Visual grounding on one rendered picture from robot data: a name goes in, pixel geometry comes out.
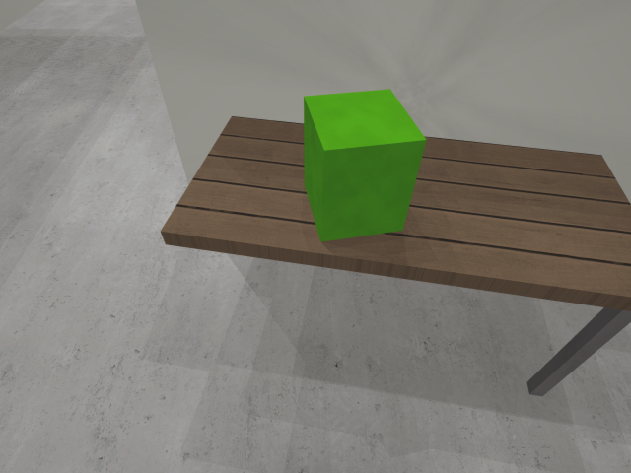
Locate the table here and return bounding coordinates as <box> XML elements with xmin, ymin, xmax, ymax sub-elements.
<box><xmin>161</xmin><ymin>116</ymin><xmax>631</xmax><ymax>396</ymax></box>

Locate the carton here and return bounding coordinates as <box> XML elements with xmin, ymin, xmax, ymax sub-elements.
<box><xmin>304</xmin><ymin>89</ymin><xmax>427</xmax><ymax>242</ymax></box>

